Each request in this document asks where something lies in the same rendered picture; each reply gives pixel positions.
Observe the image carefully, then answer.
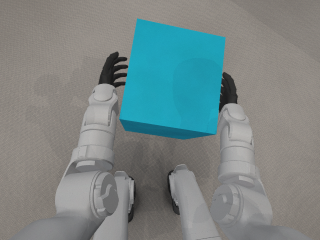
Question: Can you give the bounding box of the right robot upper arm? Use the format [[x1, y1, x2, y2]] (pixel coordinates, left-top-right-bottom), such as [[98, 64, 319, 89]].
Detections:
[[210, 182, 313, 240]]

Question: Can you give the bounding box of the left robot upper arm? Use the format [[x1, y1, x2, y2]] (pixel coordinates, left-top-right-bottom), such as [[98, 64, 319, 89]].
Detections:
[[8, 170, 119, 240]]

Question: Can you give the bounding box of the carton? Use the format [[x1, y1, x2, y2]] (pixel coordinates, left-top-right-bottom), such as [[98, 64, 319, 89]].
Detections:
[[119, 18, 226, 140]]

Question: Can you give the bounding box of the robot right hand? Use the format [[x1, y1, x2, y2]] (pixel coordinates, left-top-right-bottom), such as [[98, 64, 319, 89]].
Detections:
[[219, 72, 238, 113]]

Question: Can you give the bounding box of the robot left foot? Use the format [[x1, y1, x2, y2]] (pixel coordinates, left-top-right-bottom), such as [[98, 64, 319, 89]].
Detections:
[[128, 176, 136, 223]]

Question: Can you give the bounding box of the robot right forearm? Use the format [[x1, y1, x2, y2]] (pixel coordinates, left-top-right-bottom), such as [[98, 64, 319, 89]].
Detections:
[[217, 103, 269, 200]]

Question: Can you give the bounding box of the robot right thigh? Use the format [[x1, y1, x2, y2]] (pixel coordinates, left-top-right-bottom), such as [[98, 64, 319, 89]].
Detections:
[[169, 169, 222, 240]]

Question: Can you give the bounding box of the robot left hand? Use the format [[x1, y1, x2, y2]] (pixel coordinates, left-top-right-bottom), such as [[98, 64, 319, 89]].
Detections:
[[98, 51, 128, 88]]

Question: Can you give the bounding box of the robot left forearm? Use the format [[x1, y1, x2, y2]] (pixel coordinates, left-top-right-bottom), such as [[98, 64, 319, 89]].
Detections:
[[55, 83, 119, 208]]

